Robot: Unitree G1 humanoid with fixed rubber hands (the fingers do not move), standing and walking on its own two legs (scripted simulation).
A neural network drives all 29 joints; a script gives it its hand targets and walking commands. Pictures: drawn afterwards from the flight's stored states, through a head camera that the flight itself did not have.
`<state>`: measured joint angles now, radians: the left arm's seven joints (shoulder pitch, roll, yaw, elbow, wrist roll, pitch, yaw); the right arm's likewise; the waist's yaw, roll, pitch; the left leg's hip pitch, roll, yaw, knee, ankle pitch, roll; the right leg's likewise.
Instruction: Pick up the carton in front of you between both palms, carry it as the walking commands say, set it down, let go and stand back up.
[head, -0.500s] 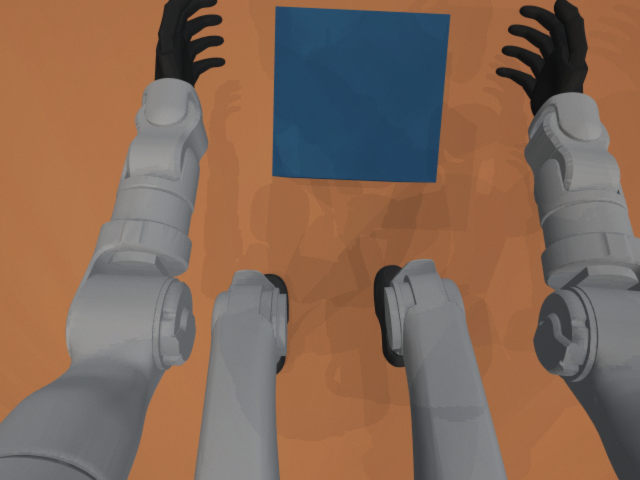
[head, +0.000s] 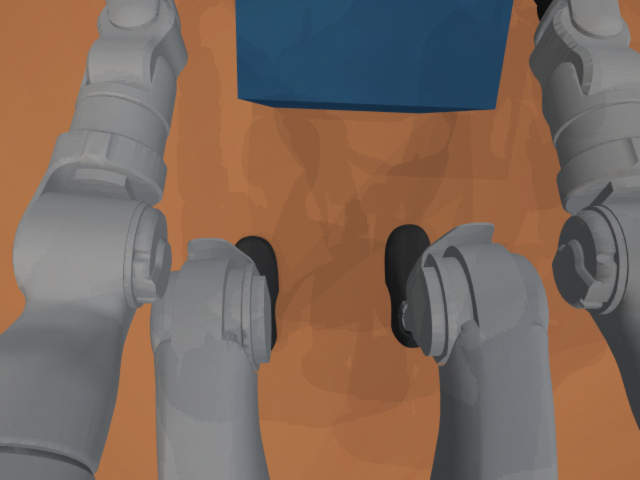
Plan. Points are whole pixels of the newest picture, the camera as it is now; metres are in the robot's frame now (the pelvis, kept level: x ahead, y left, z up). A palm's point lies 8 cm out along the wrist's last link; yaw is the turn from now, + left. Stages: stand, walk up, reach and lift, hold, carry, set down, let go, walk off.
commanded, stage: reach and lift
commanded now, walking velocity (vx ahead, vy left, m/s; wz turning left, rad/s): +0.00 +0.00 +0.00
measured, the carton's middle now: (360, 6) +0.53 -0.04 -0.25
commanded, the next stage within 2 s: none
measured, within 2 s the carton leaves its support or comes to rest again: leaves its support in 0.74 s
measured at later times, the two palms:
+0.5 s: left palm out of the picture +0.55 +0.11 -0.18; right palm out of the picture +0.52 -0.19 -0.17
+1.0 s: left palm out of the picture +0.53 +0.12 -0.06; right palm out of the picture +0.51 -0.18 -0.06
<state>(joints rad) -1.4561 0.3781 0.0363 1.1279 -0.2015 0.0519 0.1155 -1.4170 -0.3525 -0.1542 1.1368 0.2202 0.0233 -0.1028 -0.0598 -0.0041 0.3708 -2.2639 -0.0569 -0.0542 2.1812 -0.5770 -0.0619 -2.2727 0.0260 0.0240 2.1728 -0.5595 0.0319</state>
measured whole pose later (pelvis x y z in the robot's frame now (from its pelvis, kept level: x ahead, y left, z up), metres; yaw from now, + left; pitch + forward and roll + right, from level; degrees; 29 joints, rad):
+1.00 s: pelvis +0.00 +0.01 +0.02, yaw +0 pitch +41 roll +0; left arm -1.21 0.12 0.29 0.83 0.03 0.28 0.15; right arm -1.14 -0.11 -0.38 0.75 -0.02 0.29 -0.11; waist -0.05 0.02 0.02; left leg -2.24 -0.10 -0.07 2.11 -0.57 -0.07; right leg -2.25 0.08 0.07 2.09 -0.55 0.08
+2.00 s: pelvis +0.06 +0.01 +0.29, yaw -1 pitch +27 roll +0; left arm -0.58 -0.10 0.37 0.64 0.18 0.31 0.07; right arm -0.56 0.10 -0.38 0.60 -0.20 0.34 -0.03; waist -0.02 0.01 -0.23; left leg -1.21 -0.10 -0.12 1.19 -0.46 -0.03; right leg -1.22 0.08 0.12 1.18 -0.44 0.04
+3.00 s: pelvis +0.09 +0.00 +0.40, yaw -1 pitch -3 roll +0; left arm -0.33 -0.16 0.31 0.39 0.29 0.61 -0.01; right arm -0.33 0.17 -0.30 0.37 -0.30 0.62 0.01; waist 0.00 0.00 0.00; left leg -0.17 -0.05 -0.14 0.46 -0.23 -0.01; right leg -0.19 0.04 0.14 0.46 -0.21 0.02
